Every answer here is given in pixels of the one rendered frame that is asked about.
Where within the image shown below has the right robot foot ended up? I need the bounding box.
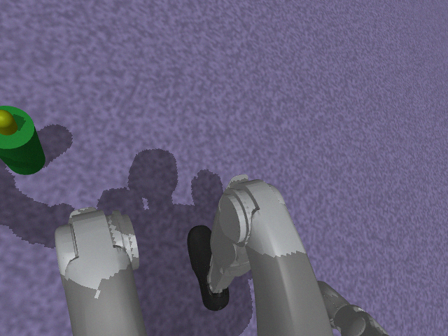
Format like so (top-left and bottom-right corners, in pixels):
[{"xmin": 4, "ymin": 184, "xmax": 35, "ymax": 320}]
[{"xmin": 187, "ymin": 225, "xmax": 229, "ymax": 311}]

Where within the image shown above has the bottle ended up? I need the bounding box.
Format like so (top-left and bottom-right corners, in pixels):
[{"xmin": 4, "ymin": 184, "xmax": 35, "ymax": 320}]
[{"xmin": 0, "ymin": 106, "xmax": 46, "ymax": 175}]

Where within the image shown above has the right robot arm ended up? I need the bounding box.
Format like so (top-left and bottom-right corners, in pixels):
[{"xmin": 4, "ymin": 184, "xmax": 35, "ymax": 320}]
[{"xmin": 333, "ymin": 304, "xmax": 389, "ymax": 336}]

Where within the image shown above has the right robot hand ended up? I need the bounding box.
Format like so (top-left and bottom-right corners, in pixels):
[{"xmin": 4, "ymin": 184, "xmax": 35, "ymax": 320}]
[{"xmin": 318, "ymin": 281, "xmax": 350, "ymax": 330}]

